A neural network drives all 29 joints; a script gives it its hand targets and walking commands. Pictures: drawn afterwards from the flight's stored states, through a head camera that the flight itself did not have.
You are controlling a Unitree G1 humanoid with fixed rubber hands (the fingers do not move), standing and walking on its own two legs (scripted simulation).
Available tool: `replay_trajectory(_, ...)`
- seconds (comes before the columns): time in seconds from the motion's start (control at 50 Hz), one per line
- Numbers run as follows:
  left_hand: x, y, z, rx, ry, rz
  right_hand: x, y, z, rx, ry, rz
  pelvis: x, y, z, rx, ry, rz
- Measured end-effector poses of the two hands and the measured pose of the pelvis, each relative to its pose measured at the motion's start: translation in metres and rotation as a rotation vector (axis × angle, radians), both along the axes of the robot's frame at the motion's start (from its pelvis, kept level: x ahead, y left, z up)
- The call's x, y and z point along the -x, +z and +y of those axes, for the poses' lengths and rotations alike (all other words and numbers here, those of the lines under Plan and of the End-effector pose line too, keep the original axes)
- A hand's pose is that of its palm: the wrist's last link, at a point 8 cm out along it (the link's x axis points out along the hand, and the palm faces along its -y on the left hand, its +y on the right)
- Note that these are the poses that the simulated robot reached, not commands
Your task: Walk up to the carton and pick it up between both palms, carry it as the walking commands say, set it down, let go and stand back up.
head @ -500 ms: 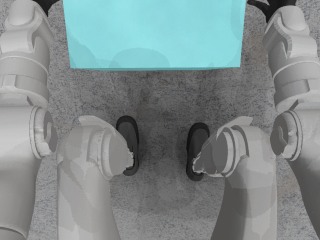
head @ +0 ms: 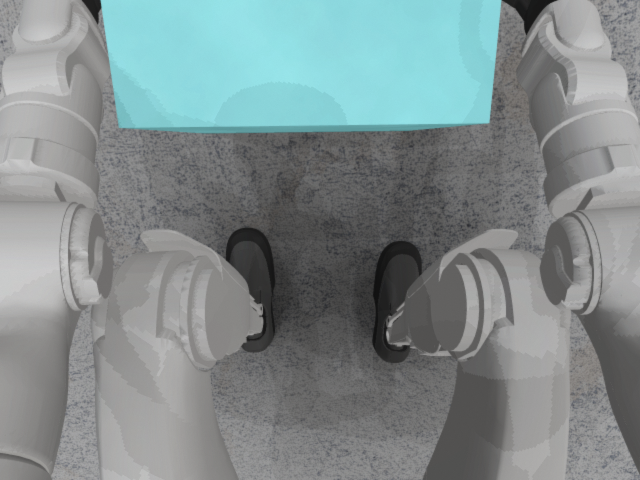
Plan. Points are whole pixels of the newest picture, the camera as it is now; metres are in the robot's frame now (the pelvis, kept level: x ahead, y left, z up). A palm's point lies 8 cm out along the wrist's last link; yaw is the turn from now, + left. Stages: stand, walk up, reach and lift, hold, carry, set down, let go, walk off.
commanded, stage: reach and lift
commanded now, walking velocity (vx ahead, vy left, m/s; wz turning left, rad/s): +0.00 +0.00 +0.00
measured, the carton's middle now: (304, 40) +0.51 +0.04 -0.23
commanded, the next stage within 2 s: none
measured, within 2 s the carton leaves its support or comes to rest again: leaves its support in 1.22 s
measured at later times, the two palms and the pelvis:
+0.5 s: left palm out of the picture +0.53 +0.23 -0.16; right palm out of the picture +0.54 -0.16 -0.16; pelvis +0.00 +0.00 +0.01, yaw +0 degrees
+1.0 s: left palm out of the picture +0.53 +0.23 -0.16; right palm out of the picture +0.54 -0.16 -0.16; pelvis -0.01 +0.00 +0.01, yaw +0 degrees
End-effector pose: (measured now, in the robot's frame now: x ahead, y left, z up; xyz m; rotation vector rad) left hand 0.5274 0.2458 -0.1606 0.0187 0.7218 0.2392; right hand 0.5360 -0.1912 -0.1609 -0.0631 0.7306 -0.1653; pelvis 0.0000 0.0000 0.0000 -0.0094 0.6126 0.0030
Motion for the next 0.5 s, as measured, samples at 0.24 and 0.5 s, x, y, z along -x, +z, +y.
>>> replay_trajectory(0.24,0.000,0.001,-0.005,0.002,-0.007,0.004,-0.002,0.000,0.018,-0.009,0.032,-0.003,0.002,0.003,0.000,0.001,0.000,0.005)
replay_trajectory(0.5,0.000,0.000,-0.012,0.005,-0.036,0.008,-0.003,0.002,0.027,-0.002,0.057,-0.005,0.003,0.007,0.002,0.010,0.006,0.008)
